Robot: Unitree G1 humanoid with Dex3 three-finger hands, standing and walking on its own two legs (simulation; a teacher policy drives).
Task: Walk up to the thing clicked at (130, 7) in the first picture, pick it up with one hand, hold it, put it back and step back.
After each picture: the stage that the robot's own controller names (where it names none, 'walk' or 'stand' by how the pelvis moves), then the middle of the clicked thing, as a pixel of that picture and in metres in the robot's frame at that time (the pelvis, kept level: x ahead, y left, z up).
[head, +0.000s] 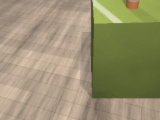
stand; out of the picture +0.91 -0.25 +0.14
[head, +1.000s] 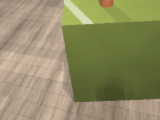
walk; out of the picture +0.83 -0.06 +0.17
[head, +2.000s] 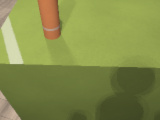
walk; (48, 7) +0.57 +0.20 +0.17
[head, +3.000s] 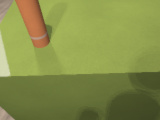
stand; (32, 16) +0.54 +0.22 +0.17
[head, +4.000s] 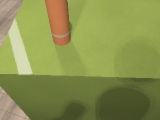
stand; (58, 13) +0.54 +0.11 +0.15
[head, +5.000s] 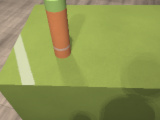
stand; (59, 28) +0.53 +0.13 +0.13
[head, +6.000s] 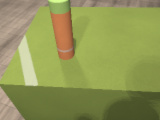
stand; (63, 30) +0.53 +0.11 +0.13
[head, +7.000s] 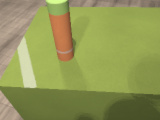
stand; (62, 31) +0.52 +0.12 +0.14
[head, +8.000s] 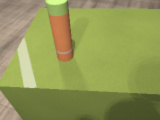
stand; (61, 32) +0.52 +0.12 +0.14
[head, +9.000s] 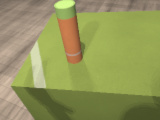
rise first; (70, 35) +0.52 +0.12 +0.14
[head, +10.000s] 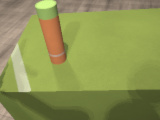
go down; (53, 35) +0.53 +0.12 +0.14
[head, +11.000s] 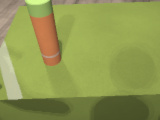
go down; (46, 34) +0.49 +0.12 +0.14
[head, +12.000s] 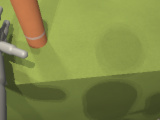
close in; (28, 12) +0.53 +0.14 +0.16
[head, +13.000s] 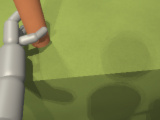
close; (30, 12) +0.53 +0.13 +0.18
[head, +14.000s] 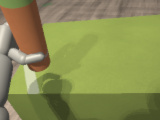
lift; (28, 31) +0.33 +0.15 +0.31
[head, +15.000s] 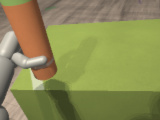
hold; (32, 35) +0.31 +0.15 +0.31
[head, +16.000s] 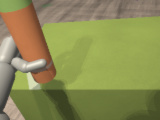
hold; (30, 39) +0.32 +0.15 +0.29
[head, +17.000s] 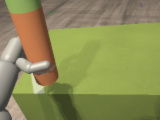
hold; (36, 42) +0.31 +0.14 +0.30
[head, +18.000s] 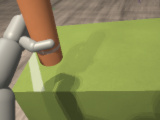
crouch; (39, 20) +0.34 +0.12 +0.34
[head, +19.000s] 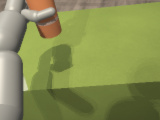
crouch; out of the picture +0.45 +0.10 +0.34
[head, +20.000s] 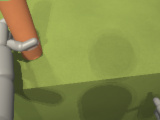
lower; (20, 23) +0.50 +0.14 +0.17
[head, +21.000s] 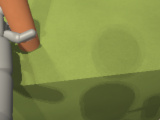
lower; (17, 12) +0.51 +0.15 +0.19
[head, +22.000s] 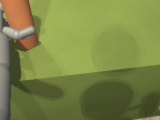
lower; (17, 8) +0.52 +0.14 +0.19
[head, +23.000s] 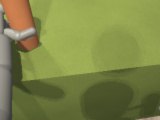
lower; (18, 10) +0.52 +0.14 +0.19
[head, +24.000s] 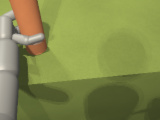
loosen; (28, 16) +0.50 +0.13 +0.18
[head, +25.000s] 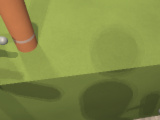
withdraw; (15, 14) +0.51 +0.14 +0.18
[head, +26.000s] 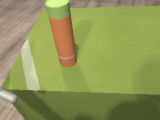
sink last; (63, 36) +0.48 +0.12 +0.16
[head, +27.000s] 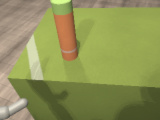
stand; (66, 31) +0.52 +0.13 +0.14
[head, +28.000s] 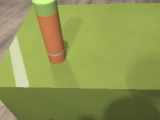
stand; (52, 33) +0.49 +0.14 +0.15
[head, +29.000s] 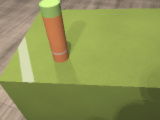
stand; (56, 33) +0.53 +0.14 +0.14
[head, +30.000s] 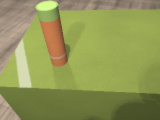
stand; (54, 37) +0.50 +0.14 +0.14
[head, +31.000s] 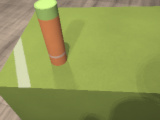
stand; (53, 36) +0.50 +0.14 +0.14
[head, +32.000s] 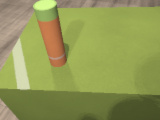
stand; (52, 37) +0.49 +0.14 +0.14
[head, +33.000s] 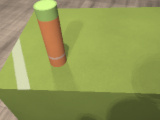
stand; (52, 37) +0.49 +0.15 +0.14
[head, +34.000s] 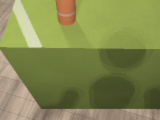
walk; out of the picture +0.60 +0.10 +0.15
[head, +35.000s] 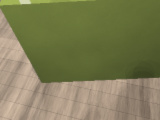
walk; out of the picture +0.86 +0.22 +0.17
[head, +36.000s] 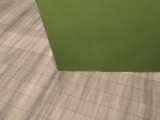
stand; out of the picture +1.14 +0.14 +0.16
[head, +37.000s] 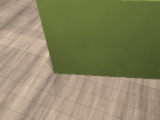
stand; out of the picture +1.12 +0.11 +0.14
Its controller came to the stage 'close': yes
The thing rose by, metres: 0.19
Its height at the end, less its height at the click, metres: +0.00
